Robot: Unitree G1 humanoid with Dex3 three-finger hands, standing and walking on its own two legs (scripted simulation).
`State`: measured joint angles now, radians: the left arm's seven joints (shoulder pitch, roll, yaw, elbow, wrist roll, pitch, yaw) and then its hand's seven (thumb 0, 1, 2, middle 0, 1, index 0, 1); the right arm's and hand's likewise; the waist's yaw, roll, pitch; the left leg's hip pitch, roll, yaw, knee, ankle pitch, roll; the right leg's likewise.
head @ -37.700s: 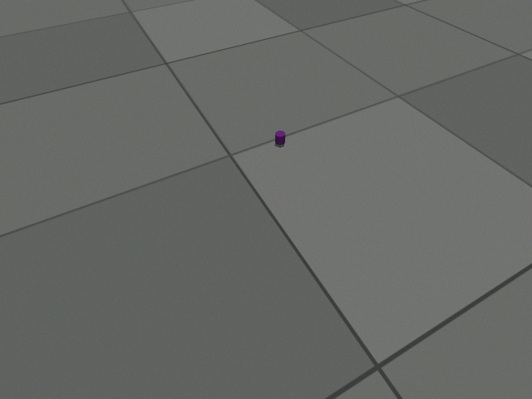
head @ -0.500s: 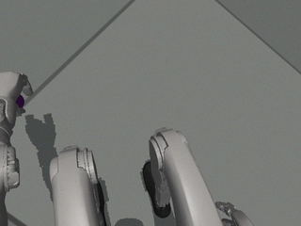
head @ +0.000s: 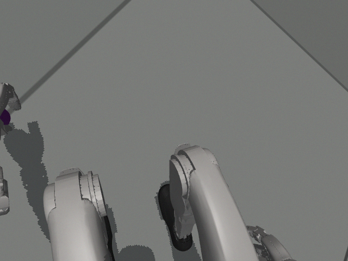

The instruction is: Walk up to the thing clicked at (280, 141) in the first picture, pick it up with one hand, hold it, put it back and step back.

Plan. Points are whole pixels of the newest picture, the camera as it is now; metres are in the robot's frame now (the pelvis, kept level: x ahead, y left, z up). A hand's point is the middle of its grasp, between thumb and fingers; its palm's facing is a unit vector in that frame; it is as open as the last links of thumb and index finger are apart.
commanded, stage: lower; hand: left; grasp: from above
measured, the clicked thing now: out of the picture +0.46 +0.33 -0.20
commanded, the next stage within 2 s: rest in 0.10 s
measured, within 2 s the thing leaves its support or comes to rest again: rests again in 1.46 s
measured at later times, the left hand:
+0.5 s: hand (11, 117) +0.46 +0.30 -0.24, palm faces -0.47 -0.12 -0.88, open 7.3 cm
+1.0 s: hand (14, 120) +0.46 +0.30 -0.26, palm faces -0.46 -0.13 -0.88, open 6.9 cm
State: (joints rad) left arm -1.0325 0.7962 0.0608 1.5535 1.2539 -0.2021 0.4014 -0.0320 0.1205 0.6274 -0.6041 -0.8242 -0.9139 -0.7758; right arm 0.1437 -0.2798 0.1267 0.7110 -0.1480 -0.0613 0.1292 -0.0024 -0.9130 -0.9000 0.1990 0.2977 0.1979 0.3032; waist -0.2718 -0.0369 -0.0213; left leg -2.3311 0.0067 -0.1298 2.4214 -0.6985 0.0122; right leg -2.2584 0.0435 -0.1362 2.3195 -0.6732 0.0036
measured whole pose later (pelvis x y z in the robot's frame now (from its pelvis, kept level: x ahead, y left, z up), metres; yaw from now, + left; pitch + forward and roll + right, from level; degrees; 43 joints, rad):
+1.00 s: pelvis +0.00 +0.00 -0.03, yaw -5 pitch +30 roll -13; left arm -1.07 0.97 0.12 1.71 1.28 -0.22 0.56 -0.04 0.13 0.62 -0.60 -0.85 -0.98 -0.79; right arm 0.10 -0.33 0.26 0.65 -0.23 -0.18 0.21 0.00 -0.91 -0.90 0.20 0.30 0.20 0.30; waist -0.36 -0.12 0.12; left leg -2.36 0.02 -0.21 2.54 -0.72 0.02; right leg -2.27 0.07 -0.20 2.38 -0.66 0.02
